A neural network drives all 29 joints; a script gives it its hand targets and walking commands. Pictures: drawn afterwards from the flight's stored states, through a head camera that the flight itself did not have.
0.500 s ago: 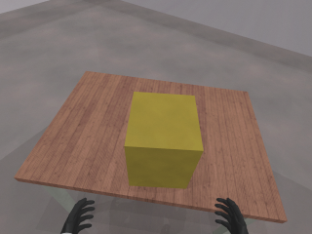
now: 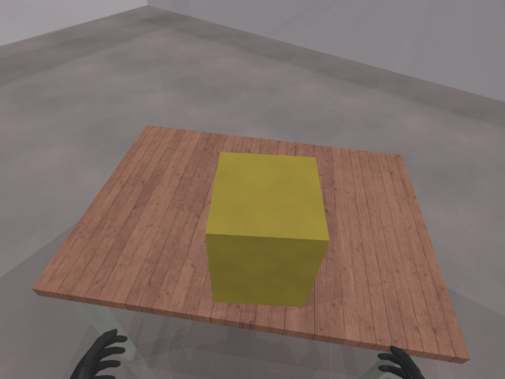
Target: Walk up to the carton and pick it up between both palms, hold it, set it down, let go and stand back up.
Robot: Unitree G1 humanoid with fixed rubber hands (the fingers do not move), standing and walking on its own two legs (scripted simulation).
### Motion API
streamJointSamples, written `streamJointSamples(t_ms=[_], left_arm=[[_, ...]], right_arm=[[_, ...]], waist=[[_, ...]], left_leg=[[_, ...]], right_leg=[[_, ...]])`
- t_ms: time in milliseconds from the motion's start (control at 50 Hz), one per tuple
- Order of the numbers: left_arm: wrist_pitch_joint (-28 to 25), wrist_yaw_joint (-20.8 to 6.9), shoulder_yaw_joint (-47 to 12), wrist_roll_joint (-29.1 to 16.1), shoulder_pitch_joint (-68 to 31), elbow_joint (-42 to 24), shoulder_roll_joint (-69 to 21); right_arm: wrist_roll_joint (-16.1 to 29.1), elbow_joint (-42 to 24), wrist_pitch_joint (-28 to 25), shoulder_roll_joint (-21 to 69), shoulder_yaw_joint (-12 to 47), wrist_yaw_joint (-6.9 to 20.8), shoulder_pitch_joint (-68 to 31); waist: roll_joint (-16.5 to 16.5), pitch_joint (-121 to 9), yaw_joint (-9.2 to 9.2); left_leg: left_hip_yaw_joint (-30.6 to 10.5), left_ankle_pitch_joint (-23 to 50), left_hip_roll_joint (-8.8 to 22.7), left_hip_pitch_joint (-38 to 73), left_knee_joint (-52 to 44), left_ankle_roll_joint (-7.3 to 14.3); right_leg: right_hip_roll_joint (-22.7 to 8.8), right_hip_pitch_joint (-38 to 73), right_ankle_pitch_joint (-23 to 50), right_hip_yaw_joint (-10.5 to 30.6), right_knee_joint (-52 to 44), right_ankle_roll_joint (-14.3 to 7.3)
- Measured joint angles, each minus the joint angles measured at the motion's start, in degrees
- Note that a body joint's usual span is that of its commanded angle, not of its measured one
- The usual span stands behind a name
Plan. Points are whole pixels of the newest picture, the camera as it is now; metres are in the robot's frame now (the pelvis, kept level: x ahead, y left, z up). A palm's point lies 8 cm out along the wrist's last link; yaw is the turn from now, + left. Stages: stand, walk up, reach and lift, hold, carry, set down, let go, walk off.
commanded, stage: stand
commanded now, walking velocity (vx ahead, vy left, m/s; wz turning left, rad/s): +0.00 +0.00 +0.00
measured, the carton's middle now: (263, 231) +0.43 -0.02 -0.05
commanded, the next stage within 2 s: none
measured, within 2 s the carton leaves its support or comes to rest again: neither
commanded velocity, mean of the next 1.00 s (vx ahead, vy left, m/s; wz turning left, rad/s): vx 0.00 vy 0.00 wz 0.00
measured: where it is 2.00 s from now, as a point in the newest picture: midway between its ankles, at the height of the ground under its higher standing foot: outside the picture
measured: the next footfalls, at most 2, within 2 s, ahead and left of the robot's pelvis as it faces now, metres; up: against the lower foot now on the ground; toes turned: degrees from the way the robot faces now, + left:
none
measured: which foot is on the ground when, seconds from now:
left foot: down 0.00-1.00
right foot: down 0.00-1.00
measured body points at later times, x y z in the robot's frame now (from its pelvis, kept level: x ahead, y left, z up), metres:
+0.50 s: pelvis -0.01 +0.00 +0.00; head -0.02 +0.01 +0.45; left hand +0.14 +0.29 -0.09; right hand +0.12 -0.29 -0.10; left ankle +0.03 +0.15 -0.74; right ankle +0.00 -0.13 -0.74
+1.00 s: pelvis -0.01 +0.00 +0.00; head -0.02 +0.01 +0.45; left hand +0.14 +0.29 -0.10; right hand +0.11 -0.29 -0.11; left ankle +0.03 +0.15 -0.74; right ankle +0.00 -0.13 -0.74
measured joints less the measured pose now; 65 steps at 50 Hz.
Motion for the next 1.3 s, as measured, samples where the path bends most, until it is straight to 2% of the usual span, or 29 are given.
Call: streamJointSamples(t_ms=[300,680,1300], left_arm=[[-0.7,-1.1,0.0,0.1,0.0,4.3,3.6],[-0.9,-1.2,0.0,0.1,0.0,6.9,3.6],[-0.9,-1.4,0.0,0.1,0.0,8.7,3.6]], right_arm=[[0.0,3.5,2.4,-3.0,0.0,1.7,0.1],[0.0,4.3,2.7,-3.0,0.0,1.7,0.1],[0.0,5.9,2.7,-3.0,0.0,1.7,0.1]], waist=[[-1.1,0.0,-0.83],[0.2,0.0,-0.83],[0.1,0.5,-0.83]], left_leg=[[0.0,-0.1,0.0,0.0,1.0,0.0],[0.0,-0.1,0.0,0.0,1.0,0.0],[0.0,-0.1,0.0,0.0,1.0,0.0]], right_leg=[[0.0,0.0,-0.1,0.0,1.0,0.0],[0.0,0.0,-0.1,0.0,1.0,0.0],[0.0,0.0,-0.1,0.0,1.0,0.0]])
